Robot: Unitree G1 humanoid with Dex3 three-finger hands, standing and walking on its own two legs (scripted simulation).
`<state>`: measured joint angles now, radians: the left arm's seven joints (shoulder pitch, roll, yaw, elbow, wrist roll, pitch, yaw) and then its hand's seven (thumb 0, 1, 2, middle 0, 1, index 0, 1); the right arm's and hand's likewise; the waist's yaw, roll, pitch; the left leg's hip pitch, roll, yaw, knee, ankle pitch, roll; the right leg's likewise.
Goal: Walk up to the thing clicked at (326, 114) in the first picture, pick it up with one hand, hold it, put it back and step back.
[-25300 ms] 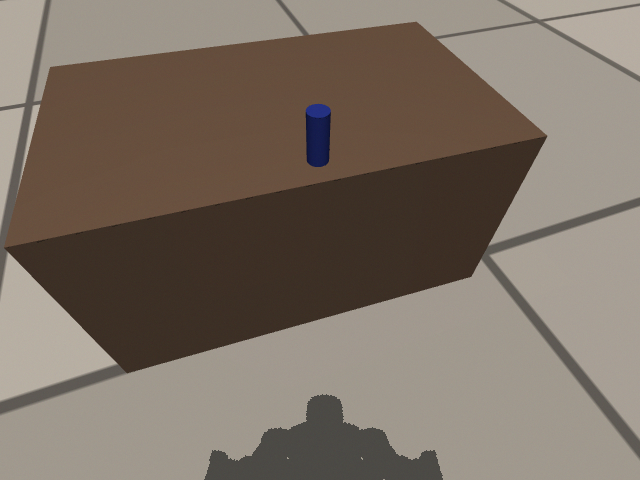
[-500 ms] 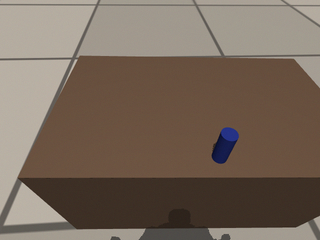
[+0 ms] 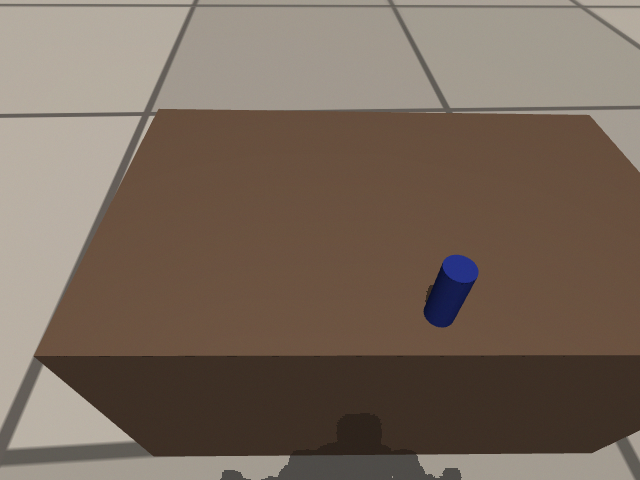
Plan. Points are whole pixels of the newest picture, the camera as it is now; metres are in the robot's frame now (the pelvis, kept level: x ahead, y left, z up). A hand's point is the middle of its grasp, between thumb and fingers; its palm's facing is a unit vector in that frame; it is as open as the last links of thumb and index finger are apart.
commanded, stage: home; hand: right
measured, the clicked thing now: (448, 292) +0.41 -0.20 -0.06
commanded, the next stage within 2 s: stand in 0.24 s
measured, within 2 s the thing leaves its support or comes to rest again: neither
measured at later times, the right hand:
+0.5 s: hand out of the picture +0.07 -0.26 -0.15, palm faces -0.03 +0.93 -0.36, open 16.1 cm
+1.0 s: hand out of the picture +0.08 -0.25 -0.15, palm faces -0.04 +0.94 -0.35, open 7.6 cm
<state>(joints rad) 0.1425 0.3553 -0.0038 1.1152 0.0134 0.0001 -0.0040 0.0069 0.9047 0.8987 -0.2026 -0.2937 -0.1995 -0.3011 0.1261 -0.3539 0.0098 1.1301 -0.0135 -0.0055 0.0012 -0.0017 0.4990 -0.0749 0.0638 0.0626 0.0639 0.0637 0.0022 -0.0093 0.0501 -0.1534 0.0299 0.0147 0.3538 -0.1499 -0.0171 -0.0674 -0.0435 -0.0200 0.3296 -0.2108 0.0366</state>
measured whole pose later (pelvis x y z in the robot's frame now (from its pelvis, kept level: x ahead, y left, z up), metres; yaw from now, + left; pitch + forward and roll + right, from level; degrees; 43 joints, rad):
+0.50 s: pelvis +0.00 +0.00 +0.00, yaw +0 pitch -3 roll +0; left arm 0.14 0.35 0.00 1.11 0.01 0.00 0.00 0.01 0.91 0.90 -0.20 -0.30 -0.20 -0.30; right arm 0.12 -0.35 0.00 1.13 -0.01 0.00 0.00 0.00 0.37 -0.21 0.13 0.16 0.13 0.17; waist 0.00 -0.01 0.05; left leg -0.16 0.03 0.01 0.35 -0.15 -0.02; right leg -0.07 -0.04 -0.03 0.32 -0.21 0.04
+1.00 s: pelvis +0.01 +0.00 +0.00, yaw +0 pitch -2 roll +0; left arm 0.13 0.35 0.00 1.10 0.01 0.00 0.00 0.01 0.91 0.90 -0.20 -0.30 -0.20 -0.30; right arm 0.11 -0.35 0.01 1.13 -0.01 -0.01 0.00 0.01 -0.86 -0.89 0.20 0.30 0.20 0.30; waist 0.00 -0.01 0.05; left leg -0.15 0.03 0.01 0.35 -0.16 -0.02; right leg -0.06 -0.05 -0.03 0.32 -0.22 0.04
